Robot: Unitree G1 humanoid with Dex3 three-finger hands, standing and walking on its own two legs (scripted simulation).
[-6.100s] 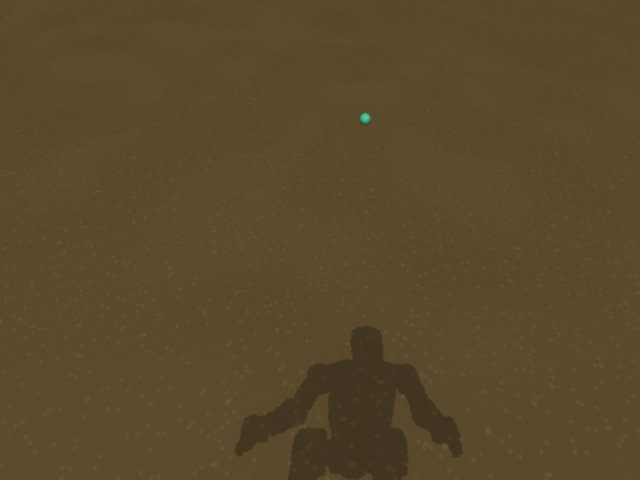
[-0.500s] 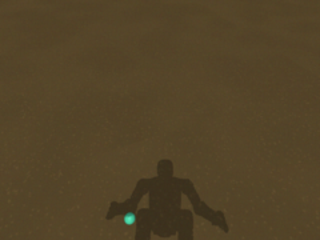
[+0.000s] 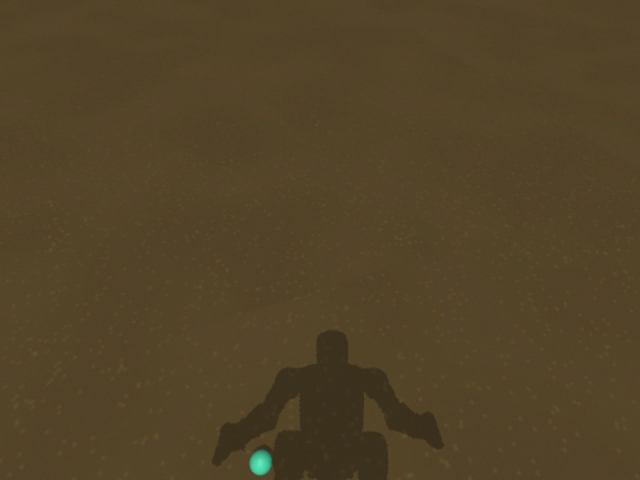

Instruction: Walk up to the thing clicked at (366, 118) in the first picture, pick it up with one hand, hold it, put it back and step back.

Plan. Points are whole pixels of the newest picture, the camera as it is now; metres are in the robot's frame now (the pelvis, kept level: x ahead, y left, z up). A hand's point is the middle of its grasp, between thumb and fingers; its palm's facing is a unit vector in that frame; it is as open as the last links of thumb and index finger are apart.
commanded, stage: walk up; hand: left
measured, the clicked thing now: (260, 462) +0.38 +0.19 -0.74
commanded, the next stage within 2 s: stand in 1.08 s
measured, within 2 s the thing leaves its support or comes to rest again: neither
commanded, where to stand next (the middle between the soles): +0.02 -0.03 m, yaw -2 degrees
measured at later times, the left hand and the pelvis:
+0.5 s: hand out of the picture +0.10 +0.24 -0.15, palm faces -0.03 -0.95 -0.31, open 7.4 cm; pelvis +0.01 -0.01 +0.01, yaw -1 degrees
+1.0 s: hand out of the picture +0.10 +0.25 -0.15, palm faces -0.02 -0.95 -0.32, open 7.4 cm; pelvis +0.01 +0.00 +0.01, yaw -1 degrees
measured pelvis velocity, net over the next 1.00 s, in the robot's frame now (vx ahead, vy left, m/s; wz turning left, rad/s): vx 0.01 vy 0.00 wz -0.02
